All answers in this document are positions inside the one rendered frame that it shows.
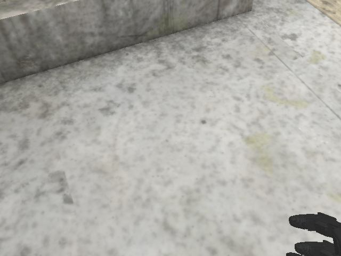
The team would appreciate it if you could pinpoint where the right robot hand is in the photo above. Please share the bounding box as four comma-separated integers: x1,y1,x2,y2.
286,212,341,256

